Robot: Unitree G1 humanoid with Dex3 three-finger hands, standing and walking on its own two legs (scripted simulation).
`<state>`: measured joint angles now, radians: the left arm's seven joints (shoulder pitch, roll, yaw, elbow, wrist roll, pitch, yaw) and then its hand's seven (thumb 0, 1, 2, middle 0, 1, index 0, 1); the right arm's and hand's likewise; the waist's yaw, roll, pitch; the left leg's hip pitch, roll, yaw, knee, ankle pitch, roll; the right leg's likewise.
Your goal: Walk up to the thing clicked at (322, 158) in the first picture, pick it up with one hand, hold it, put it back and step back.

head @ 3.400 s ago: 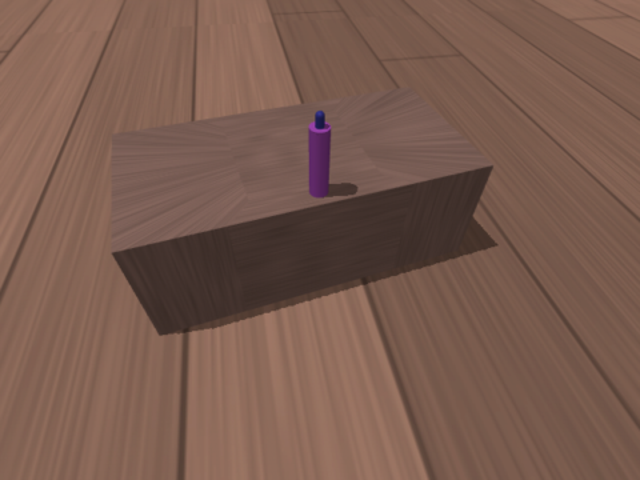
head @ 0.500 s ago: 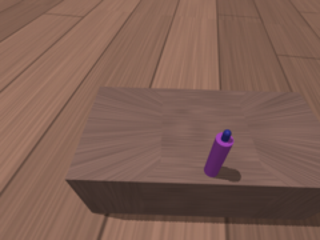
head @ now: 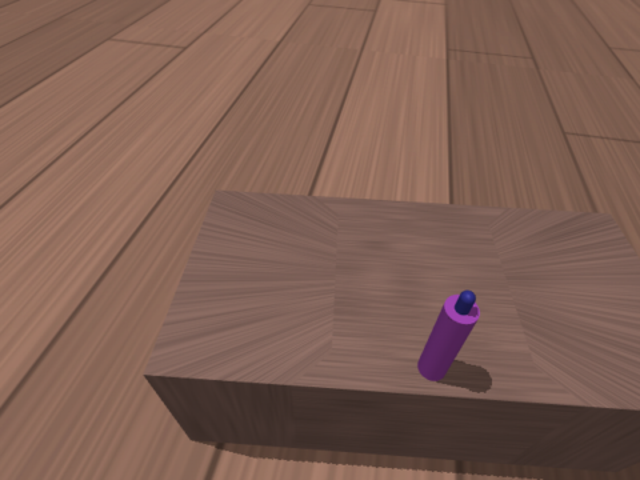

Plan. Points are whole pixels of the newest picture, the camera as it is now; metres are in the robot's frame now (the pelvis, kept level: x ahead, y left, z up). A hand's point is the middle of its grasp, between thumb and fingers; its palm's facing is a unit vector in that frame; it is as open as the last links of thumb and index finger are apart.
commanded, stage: walk up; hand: right
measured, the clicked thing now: (448, 335) +0.44 -0.23 -0.19
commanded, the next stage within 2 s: stand in 0.68 s
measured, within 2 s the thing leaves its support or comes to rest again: neither
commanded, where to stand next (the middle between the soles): +0.06 +0.00 m, yaw -2 degrees
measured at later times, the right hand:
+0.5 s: hand out of the picture +0.09 -0.26 -0.16, palm faces -0.02 +0.94 -0.33, open 7.3 cm
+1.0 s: hand out of the picture +0.10 -0.26 -0.15, palm faces -0.02 +0.94 -0.33, open 7.3 cm
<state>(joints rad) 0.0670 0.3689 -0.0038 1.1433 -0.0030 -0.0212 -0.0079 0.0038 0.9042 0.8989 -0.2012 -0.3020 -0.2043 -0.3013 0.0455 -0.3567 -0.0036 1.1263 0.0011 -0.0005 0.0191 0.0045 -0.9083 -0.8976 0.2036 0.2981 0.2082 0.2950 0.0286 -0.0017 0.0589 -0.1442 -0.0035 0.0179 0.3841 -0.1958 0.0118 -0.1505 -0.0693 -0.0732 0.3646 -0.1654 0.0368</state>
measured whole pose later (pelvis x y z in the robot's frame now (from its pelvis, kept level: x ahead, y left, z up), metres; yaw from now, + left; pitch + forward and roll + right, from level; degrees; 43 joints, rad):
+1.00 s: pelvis +0.02 -0.01 +0.00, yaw +0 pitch -2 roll +0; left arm 0.08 0.34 0.00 1.14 0.01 -0.01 -0.01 0.00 0.90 0.90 -0.20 -0.30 -0.20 -0.30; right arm 0.08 -0.35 0.00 1.14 -0.01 -0.01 0.01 0.00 -0.91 -0.90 0.20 0.30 0.21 0.29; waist 0.00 0.00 0.05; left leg -0.09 0.01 0.01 0.29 -0.17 -0.01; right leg -0.11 -0.06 -0.08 0.31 -0.17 0.02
